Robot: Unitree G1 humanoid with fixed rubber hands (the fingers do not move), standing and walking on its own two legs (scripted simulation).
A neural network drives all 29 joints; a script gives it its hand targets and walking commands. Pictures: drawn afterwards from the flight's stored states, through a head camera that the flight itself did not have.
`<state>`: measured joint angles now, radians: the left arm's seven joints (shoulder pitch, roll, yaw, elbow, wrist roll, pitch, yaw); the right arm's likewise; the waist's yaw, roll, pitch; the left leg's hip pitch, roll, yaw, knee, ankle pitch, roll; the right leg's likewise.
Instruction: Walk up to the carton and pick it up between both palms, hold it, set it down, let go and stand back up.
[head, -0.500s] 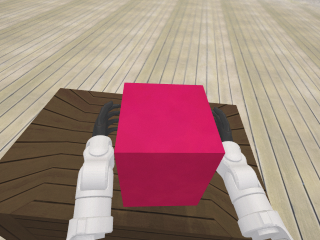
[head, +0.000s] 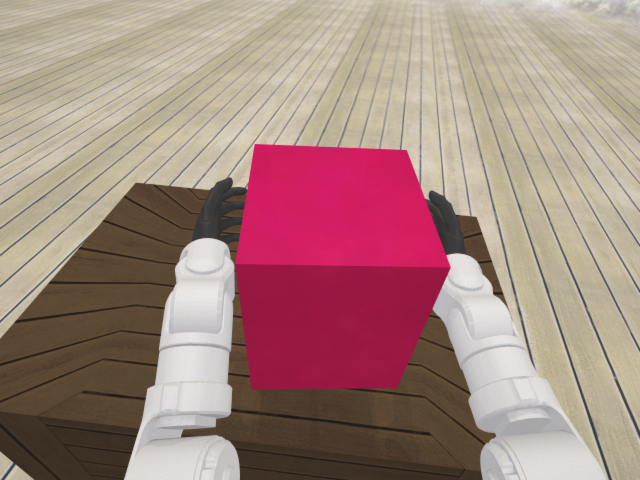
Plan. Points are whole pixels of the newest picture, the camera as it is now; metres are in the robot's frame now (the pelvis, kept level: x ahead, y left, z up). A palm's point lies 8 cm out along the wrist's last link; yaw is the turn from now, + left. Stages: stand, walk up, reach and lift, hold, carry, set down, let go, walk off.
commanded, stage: reach and lift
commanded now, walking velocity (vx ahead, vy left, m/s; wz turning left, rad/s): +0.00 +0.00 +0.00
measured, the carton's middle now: (328, 270) +0.38 -0.01 +0.11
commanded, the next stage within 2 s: hold in 0.74 s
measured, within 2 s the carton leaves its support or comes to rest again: neither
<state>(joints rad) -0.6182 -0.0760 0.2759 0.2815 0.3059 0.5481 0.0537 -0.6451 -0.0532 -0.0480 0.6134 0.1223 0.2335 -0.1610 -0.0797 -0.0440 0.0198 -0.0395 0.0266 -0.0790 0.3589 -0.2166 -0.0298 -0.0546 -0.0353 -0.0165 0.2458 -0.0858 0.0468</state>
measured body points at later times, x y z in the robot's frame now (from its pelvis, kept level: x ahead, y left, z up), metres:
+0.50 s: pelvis +0.01 +0.00 +0.00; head -0.03 +0.03 +0.45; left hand +0.39 +0.15 +0.18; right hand +0.39 -0.14 +0.17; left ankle +0.00 +0.14 -0.75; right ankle +0.04 -0.15 -0.75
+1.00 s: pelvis +0.00 +0.00 +0.00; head -0.05 +0.02 +0.45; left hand +0.38 +0.15 +0.20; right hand +0.38 -0.14 +0.20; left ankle +0.00 +0.14 -0.75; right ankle +0.04 -0.15 -0.75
